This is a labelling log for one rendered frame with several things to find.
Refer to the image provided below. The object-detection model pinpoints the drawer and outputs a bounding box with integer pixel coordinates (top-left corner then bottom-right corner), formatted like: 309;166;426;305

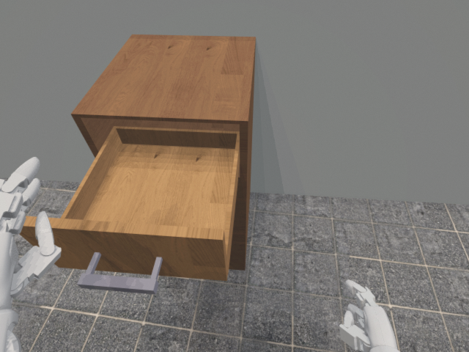
20;126;240;281

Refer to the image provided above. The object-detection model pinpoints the robot right hand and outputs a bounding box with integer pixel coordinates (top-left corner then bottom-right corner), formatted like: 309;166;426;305
339;280;398;352

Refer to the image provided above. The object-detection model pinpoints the cabinet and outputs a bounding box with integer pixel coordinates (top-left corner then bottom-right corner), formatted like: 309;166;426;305
71;34;256;271

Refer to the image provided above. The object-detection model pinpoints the handle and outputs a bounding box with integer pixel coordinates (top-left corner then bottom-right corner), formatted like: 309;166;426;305
77;252;163;295

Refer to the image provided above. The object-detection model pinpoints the robot left hand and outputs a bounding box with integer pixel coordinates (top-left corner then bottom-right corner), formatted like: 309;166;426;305
0;157;62;309

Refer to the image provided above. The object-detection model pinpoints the robot left forearm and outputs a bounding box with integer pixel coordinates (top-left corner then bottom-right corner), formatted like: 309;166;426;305
0;309;21;352

